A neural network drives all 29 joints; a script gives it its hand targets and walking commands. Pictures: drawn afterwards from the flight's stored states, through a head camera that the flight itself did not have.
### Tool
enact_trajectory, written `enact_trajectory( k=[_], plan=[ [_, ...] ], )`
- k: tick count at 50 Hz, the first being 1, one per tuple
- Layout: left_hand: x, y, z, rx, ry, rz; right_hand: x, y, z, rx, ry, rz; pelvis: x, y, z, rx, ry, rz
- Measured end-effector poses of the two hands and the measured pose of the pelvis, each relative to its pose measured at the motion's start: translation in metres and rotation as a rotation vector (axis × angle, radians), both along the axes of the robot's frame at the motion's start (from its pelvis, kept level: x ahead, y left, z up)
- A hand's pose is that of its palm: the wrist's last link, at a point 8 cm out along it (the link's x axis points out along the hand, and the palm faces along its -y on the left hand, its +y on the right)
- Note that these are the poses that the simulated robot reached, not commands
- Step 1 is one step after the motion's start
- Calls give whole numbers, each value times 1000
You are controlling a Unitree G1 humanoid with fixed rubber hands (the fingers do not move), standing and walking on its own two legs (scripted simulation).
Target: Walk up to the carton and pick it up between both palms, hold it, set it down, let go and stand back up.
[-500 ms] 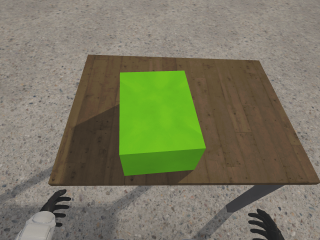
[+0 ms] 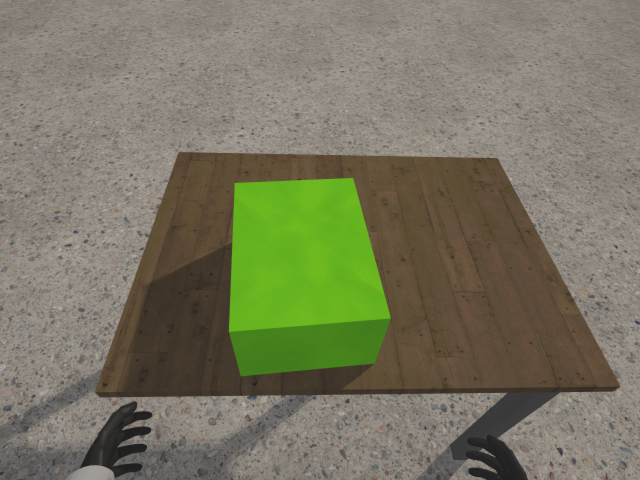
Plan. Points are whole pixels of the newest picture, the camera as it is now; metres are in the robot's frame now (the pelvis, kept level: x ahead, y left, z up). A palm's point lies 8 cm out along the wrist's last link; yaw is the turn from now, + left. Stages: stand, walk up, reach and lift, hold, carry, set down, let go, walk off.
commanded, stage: reach and lift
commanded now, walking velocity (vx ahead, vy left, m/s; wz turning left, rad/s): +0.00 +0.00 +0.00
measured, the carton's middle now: (301, 269) +0.47 +0.03 -0.06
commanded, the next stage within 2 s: none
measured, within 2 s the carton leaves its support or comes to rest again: neither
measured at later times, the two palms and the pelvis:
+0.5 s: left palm (116, 464) +0.17 +0.24 -0.06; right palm (508, 470) +0.17 -0.23 -0.05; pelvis +0.01 +0.01 +0.00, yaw -1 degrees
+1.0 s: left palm (125, 432) +0.19 +0.22 -0.03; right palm (483, 433) +0.20 -0.20 -0.04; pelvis +0.02 +0.00 +0.00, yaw +1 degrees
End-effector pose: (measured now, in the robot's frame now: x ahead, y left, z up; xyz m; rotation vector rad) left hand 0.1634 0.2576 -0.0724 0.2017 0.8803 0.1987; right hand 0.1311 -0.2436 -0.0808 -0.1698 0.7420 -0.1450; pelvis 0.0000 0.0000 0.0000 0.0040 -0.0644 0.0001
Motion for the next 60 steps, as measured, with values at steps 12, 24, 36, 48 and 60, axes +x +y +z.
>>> enact_trajectory(
  k=[12, 24, 36, 48, 60],
  plan=[
    [6, -9, 7, -41, -148, -8, 3, 15, 15, 19, -92, -13, -4, 6, 2, 3, -11, -19],
    [4, -22, 14, -74, -278, 14, 34, 14, 26, 46, -178, 22, 7, 12, 3, 0, -17, -13],
    [16, -24, 28, -88, -434, 17, 57, 29, 34, 91, -296, 56, 20, 7, 2, -5, -12, 3],
    [29, -32, 41, -112, -569, -14, 70, 38, 42, 136, -423, 58, 20, 5, 0, -7, -3, 10],
    [61, -31, 50, -117, -611, -10, 101, 42, 47, 151, -442, 62, 15, 2, -2, -3, 21, 11]
  ],
)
